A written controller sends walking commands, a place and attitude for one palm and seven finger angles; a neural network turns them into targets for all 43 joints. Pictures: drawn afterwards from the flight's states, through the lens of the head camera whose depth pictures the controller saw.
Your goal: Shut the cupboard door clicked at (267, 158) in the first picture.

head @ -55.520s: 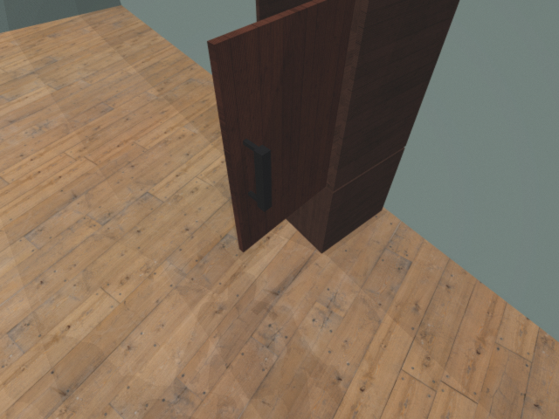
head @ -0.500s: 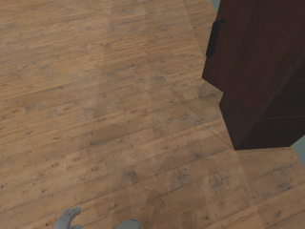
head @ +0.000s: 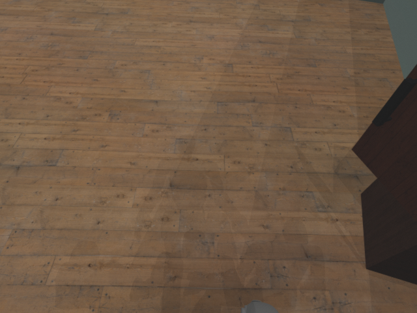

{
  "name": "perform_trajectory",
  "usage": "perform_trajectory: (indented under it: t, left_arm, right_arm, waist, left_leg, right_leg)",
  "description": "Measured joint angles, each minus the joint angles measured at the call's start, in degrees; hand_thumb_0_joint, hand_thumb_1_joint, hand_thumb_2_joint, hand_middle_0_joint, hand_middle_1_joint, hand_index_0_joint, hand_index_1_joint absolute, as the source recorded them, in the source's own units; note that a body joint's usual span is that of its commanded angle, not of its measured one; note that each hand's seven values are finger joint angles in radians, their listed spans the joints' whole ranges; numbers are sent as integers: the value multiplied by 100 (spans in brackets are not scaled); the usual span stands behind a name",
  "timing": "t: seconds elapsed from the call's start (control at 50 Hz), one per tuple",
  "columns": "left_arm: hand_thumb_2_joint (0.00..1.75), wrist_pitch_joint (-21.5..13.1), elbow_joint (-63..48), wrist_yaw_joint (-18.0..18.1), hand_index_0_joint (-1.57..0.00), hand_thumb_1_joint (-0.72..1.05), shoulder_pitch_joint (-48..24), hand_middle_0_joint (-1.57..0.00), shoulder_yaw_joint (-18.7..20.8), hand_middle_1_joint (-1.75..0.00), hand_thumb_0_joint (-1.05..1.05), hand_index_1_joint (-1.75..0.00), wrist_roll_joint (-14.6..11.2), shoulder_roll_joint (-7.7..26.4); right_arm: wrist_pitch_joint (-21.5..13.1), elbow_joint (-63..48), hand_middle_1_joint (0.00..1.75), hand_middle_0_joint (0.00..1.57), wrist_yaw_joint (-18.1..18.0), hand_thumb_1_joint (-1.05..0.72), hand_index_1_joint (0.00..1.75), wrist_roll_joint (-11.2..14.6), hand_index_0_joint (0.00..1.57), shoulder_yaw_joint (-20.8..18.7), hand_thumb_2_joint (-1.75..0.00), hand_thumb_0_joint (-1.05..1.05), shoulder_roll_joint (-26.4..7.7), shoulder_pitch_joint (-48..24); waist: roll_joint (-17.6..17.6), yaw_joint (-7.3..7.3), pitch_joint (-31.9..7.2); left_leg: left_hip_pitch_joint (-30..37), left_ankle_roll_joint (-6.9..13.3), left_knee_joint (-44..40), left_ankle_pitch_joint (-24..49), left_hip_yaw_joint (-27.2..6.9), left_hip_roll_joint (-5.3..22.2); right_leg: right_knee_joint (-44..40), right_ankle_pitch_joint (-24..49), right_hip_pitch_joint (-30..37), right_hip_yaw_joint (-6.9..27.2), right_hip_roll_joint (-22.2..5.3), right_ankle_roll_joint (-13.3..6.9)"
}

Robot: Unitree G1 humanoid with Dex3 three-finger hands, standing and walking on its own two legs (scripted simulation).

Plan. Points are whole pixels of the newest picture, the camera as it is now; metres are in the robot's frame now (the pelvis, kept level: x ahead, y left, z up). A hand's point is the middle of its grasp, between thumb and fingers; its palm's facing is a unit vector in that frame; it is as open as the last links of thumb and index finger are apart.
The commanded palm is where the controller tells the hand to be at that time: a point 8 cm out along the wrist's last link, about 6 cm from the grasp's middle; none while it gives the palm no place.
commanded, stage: walk to a spot facing it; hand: left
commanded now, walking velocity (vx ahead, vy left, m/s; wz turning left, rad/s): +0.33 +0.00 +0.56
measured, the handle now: (397, 102) +0.74 -0.57 -0.05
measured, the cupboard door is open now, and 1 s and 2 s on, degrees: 37 37 37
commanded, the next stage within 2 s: turn to face it in 0.50 s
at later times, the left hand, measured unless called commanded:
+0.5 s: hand out of the picture +0.07 +0.15 -0.17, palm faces +0.41 -0.90 -0.16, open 7.3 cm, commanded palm none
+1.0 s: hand (115, 241) +0.29 +0.25 -0.17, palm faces +0.32 -0.92 -0.22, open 7.3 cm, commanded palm none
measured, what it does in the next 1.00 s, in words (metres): walks ahead, turning left: right foot, then left foot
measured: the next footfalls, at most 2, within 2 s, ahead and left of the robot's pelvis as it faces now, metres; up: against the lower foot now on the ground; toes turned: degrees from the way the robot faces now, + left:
right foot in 0.12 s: +0.15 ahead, -0.14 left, +0.00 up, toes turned +0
left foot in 0.56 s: +0.26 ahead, +0.17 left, +0.00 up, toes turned +30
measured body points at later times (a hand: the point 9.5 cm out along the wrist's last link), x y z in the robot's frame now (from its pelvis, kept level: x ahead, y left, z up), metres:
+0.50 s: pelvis +0.15 +0.00 +0.00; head +0.20 +0.03 +0.45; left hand +0.05 +0.20 -0.16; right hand +0.36 -0.19 -0.13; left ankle +0.20 +0.14 -0.71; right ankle +0.11 -0.14 -0.74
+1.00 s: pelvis +0.29 +0.05 -0.01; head +0.33 +0.05 +0.43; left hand +0.28 +0.30 -0.15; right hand +0.43 -0.16 -0.17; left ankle +0.22 +0.14 -0.72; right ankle +0.36 -0.03 -0.74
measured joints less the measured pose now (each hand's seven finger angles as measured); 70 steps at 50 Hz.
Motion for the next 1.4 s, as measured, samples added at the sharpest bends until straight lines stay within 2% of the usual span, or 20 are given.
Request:
perform_trajectory:
  t: [0.12,0.18,0.22,0.26,0.34,0.42,0.54,0.58,0.62,0.66,0.78,0.86,0.94,0.96,1.02,1.08,1.18,1.3,1.32,1.4]
  left_arm:
    - [90,-238,-279,-72,-20,91,-80,-20,-65,-30,0,-30,9,-73]
    - [90,-391,-319,34,-20,91,-90,-20,-106,-30,0,-30,31,-212]
    - [90,-401,-253,108,-20,91,21,-20,-121,-30,0,-30,31,-333]
    - [90,-413,-116,151,-20,91,141,-20,-132,-30,0,-30,30,-442]
    - [90,-484,132,167,-20,91,326,-20,-173,-30,0,-30,29,-597]
    - [89,-540,293,169,-20,91,477,-20,-195,-30,0,-30,26,-666]
    - [89,-462,459,132,-21,91,815,-21,-156,-30,0,-30,3,-568]
    - [89,-324,490,71,-21,91,908,-21,-137,-30,0,-30,-34,-516]
    - [89,-159,480,95,-21,91,709,-21,-91,-30,0,-30,-32,-332]
    - [89,-108,416,143,-20,91,435,-20,-30,-30,1,-30,-16,-204]
    - [90,-141,194,209,-20,92,-96,-20,-77,-29,0,-30,-13,-177]
    - [90,-67,178,181,-20,92,-164,-20,-135,-29,0,-30,-11,-328]
    - [90,-41,135,99,-20,91,-59,-20,-141,-30,0,-30,0,-453]
    - [90,-71,124,89,-20,91,-12,-20,-139,-30,0,-30,15,-468]
    - [90,-124,188,122,-20,91,-85,-20,-183,-30,0,-30,7,-650]
    - [89,-93,188,191,-20,91,-98,-20,-172,-30,0,-30,-19,-707]
    - [89,-34,180,205,-21,91,-62,-21,-108,-30,0,-30,-9,-600]
    - [89,84,114,160,-21,91,-102,-21,-1,-30,0,-30,-18,-351]
    - [89,118,85,152,-21,91,-95,-21,14,-30,0,-30,-43,-316]
    - [90,233,48,70,-20,91,-303,-20,92,-30,0,-30,-25,-54]
  right_arm:
    - [121,293,30,20,29,-91,30,31,20,-67,-90,1,-9,354]
    - [218,449,30,20,34,-91,30,45,20,-149,-90,1,-86,338]
    - [249,480,30,20,68,-91,29,14,20,-201,-90,1,-130,236]
    - [241,430,30,20,114,-91,29,4,20,-234,-90,1,-150,117]
    - [210,256,29,20,190,-91,29,24,20,-254,-90,1,-110,-134]
    - [202,125,29,20,248,-91,29,28,19,-215,-90,1,-75,-480]
    - [58,-187,29,19,290,-91,29,11,19,-99,-90,1,-69,-991]
    - [-103,-355,29,20,233,-91,29,-4,20,-84,-90,1,-139,-1050]
    - [-188,-397,29,20,141,-91,29,16,20,-33,-90,0,-82,-1048]
    - [-197,-349,29,20,42,-91,29,28,20,24,-90,0,-27,-947]
    - [-129,135,30,20,-153,-92,29,51,20,121,-90,0,209,-596]
    - [-41,336,30,20,-185,-94,30,46,20,44,-90,0,190,-428]
    - [104,441,30,20,-165,-93,30,49,20,-2,-90,0,139,-325]
    - [132,443,30,20,-157,-93,30,66,20,-22,-90,0,120,-303]
    - [256,452,30,20,-188,-92,30,107,20,-100,-90,0,-28,-447]
    - [280,405,30,20,-206,-92,29,129,20,-101,-90,1,-57,-515]
    - [286,229,29,20,-198,-92,29,127,20,-95,-90,1,1,-561]
    - [171,-14,30,20,-210,-91,29,168,20,-48,-90,1,69,-612]
    - [109,-70,30,20,-214,-91,29,150,20,-29,-90,1,51,-571]
    - [39,-137,30,20,-245,-91,29,38,20,78,-90,0,150,-464]
  waist:
    - [203,-83,-106]
    - [304,-34,-97]
    - [305,-40,-138]
    - [283,-96,-181]
    - [165,-143,-154]
    - [81,-21,30]
    - [-105,210,304]
    - [4,157,283]
    - [-101,162,369]
    - [-146,188,360]
    - [-25,198,150]
    - [83,141,12]
    - [154,135,-40]
    - [153,146,-77]
    - [396,109,72]
    - [335,104,147]
    - [120,115,75]
    - [-50,149,-13]
    - [-13,126,-71]
    - [-119,97,17]
  left_leg:
    - [111,-46,404,-537,-387,-11]
    - [-644,57,2477,-1262,-362,-74]
    - [-1179,41,3570,-924,-139,-16]
    - [-1561,-31,3939,-448,77,146]
    - [-1907,-136,3357,-45,357,400]
    - [-1953,-122,2325,95,544,492]
    - [-1317,148,699,66,913,270]
    - [-1320,378,769,891,844,271]
    - [-1313,403,1139,428,802,177]
    - [-1140,363,1009,182,748,99]
    - [-321,296,84,349,724,69]
    - [89,203,-94,188,887,166]
    - [186,36,413,-345,1177,348]
    - [100,-15,675,-539,1255,400]
    - [-549,-183,2201,-1415,702,331]
    - [-1083,-308,3187,-1242,397,179]
    - [-1230,-410,2605,-889,252,203]
    - [-622,-366,678,-302,129,186]
    - [-490,-253,290,-82,107,240]
    - [-331,-14,324,-10,394,315]
  right_leg:
    - [-1974,426,583,-98,185,-20]
    - [-1793,756,692,-359,119,-313]
    - [-1963,632,921,-510,59,-360]
    - [-2353,690,1226,-683,12,-324]
    - [-3026,763,1803,-1079,-78,-292]
    - [-3277,630,2241,-1472,-140,-170]
    - [-2416,-162,2462,-1788,-521,143]
    - [-796,-531,1856,-1364,-611,91]
    - [733,-746,1096,-610,-471,23]
    - [1360,-514,466,-242,-350,-11]
    - [311,303,-214,88,-118,-75]
    - [-814,643,75,34,97,-116]
    - [-1744,1119,677,-133,319,-197]
    - [-1906,885,781,-93,373,-374]
    - [-1833,667,699,-39,609,-562]
    - [-2244,940,834,108,697,-564]
    - [-2715,1161,982,425,764,-522]
    - [-2509,1071,847,861,887,-337]
    - [-2322,961,739,886,948,-315]
    - [-212,-415,80,606,876,-178]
